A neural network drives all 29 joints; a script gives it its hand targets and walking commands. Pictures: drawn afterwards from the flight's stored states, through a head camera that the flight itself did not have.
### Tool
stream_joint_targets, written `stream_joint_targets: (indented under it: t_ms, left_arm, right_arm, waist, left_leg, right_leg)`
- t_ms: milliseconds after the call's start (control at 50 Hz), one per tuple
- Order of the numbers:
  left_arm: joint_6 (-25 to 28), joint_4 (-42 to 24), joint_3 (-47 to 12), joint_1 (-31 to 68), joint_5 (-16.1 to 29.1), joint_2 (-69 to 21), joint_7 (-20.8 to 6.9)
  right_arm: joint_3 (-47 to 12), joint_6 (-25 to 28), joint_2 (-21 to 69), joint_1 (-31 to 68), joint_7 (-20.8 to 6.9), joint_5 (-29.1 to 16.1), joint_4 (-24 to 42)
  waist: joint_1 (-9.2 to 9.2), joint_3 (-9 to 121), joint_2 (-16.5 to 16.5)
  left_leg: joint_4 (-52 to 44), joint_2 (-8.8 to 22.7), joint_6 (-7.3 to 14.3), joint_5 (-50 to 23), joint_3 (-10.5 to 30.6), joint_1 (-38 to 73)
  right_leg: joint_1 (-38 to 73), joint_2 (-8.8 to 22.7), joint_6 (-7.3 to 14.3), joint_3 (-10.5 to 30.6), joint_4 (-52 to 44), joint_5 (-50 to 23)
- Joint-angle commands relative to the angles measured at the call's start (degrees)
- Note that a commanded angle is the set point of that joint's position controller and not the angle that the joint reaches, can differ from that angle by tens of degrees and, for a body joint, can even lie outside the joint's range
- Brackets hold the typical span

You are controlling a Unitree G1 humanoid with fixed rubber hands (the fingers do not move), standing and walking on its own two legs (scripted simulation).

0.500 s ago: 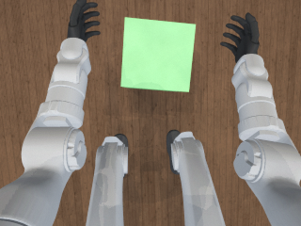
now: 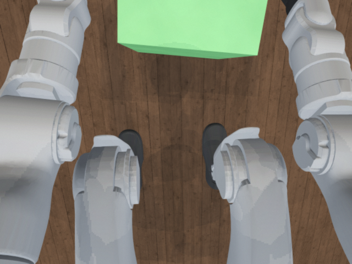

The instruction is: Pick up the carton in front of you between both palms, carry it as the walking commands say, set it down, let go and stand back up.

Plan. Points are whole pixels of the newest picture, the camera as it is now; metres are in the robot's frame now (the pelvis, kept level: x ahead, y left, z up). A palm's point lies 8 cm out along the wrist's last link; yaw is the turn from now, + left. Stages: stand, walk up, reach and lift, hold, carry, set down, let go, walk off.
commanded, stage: reach and lift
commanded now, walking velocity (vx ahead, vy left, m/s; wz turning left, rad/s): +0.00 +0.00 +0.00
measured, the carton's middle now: out of the picture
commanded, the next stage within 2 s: none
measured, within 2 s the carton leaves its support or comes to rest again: leaves its support in 0.86 s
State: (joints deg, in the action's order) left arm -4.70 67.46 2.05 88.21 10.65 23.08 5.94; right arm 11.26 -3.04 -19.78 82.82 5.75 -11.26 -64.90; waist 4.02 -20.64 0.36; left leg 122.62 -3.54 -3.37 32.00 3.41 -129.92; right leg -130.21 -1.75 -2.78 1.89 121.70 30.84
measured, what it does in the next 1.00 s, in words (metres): stands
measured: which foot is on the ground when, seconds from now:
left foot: down 0.00-1.00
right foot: down 0.00-1.00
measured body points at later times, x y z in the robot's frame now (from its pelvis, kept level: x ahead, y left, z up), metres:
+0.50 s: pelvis +0.00 +0.00 -0.01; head +0.38 +0.00 +0.23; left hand +0.58 +0.12 -0.19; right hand +0.55 -0.20 -0.19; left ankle +0.11 +0.13 -0.35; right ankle +0.12 -0.13 -0.35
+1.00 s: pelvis +0.01 +0.00 -0.01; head +0.36 +0.00 +0.28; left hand +0.57 +0.11 -0.15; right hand +0.54 -0.19 -0.14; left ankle +0.11 +0.13 -0.35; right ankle +0.12 -0.13 -0.35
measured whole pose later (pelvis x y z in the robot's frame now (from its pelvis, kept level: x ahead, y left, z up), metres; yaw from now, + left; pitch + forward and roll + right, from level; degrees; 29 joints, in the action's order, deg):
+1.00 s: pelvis +0.01 +0.00 -0.01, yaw +0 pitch +40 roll +0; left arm -14.2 48.4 9.9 74.3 4.1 11.5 9.7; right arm 16.0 -15.0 -10.9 71.2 8.9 -5.3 -44.8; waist 3.5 -10.1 -0.4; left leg 125.1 -5.9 -4.4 34.8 4.0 -130.5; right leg -131.0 -4.5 -4.8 4.0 124.0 33.3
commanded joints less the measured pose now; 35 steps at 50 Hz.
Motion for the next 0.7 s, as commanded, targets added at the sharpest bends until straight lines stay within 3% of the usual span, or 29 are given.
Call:
stream_joint_targets:
  t_ms: [0,140,320,460,520,600,640,680]
  left_arm:
    - [2.22,-7.17,-0.18,17.87,0.65,7.05,0.27]
    - [2.89,-8.42,-2.31,13.12,2.88,4.16,0.73]
    - [2.83,-6.09,0.30,11.96,0.58,3.72,1.01]
    - [2.37,-5.87,-3.80,17.63,2.55,-3.01,0.55]
    - [2.19,-5.15,-2.70,18.62,0.22,-6.59,0.49]
    - [-0.08,-5.50,-6.54,28.27,-2.97,-41.18,-7.60]
    - [-1.78,-6.85,-4.24,27.47,-5.37,-51.57,-11.45]
    - [-2.96,-8.94,-2.90,25.68,-6.54,-56.57,-13.71]
  right_arm:
    - [-0.68,2.40,-9.19,16.19,0.34,-1.04,6.23]
    - [-2.82,2.98,-7.80,11.43,0.80,-2.54,4.99]
    - [-2.47,2.68,-6.37,12.30,0.51,-1.70,5.01]
    - [-5.53,2.25,-0.62,17.71,0.11,-2.88,4.81]
    - [-4.24,1.96,2.97,19.27,-0.22,-0.21,4.33]
    - [-9.60,-0.80,37.29,32.21,-8.68,2.88,7.30]
    - [-9.09,-2.99,46.60,33.77,-12.88,5.14,9.55]
    - [-8.91,-4.52,51.14,33.51,-15.41,5.99,11.41]
  waist:
    - [1.63,71.30,-4.96]
    - [2.50,75.96,-4.64]
    - [1.08,69.11,-3.86]
    - [1.75,67.45,-4.41]
    - [1.94,65.65,-4.44]
    - [1.56,62.23,-4.52]
    - [1.30,59.93,-4.86]
    - [1.10,59.24,-4.39]
  left_leg:
    - [-6.20,1.65,0.60,-15.71,-5.00,32.41]
    - [-3.73,0.91,0.40,-22.19,-5.38,36.13]
    - [-5.43,0.72,0.90,-16.92,-4.98,31.78]
    - [-6.63,0.01,0.99,-13.88,-4.87,32.99]
    - [-6.73,-0.65,0.92,-12.90,-4.80,33.49]
    - [-6.06,-3.09,1.79,-11.59,-5.41,31.49]
    - [-5.59,-4.02,2.04,-11.02,-6.52,29.01]
    - [-5.33,-4.32,2.46,-11.74,-7.15,26.90]
  right_leg:
    - [34.36,1.02,-0.47,-4.13,-6.80,-20.46]
    - [38.56,0.20,-0.27,-4.49,-4.82,-26.80]
    - [33.16,0.38,-0.34,-4.32,-5.76,-20.52]
    - [32.59,-0.20,0.29,-4.77,-7.06,-16.70]
    - [32.93,-0.88,0.09,-4.93,-7.17,-15.64]
    - [30.79,-3.22,0.63,-5.64,-6.33,-13.85]
    - [29.08,-3.95,0.78,-6.07,-5.63,-13.18]
    - [28.00,-4.35,0.87,-6.33,-5.38,-13.85]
